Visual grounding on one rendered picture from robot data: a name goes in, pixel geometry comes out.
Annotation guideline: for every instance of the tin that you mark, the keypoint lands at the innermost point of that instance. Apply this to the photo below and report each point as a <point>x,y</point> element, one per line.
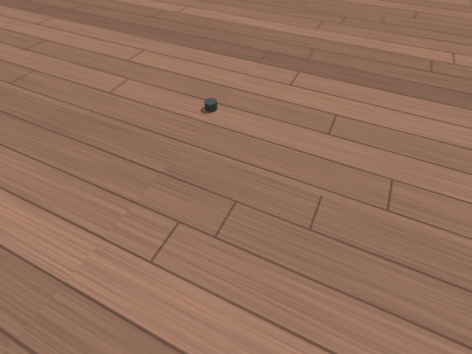
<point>210,104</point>

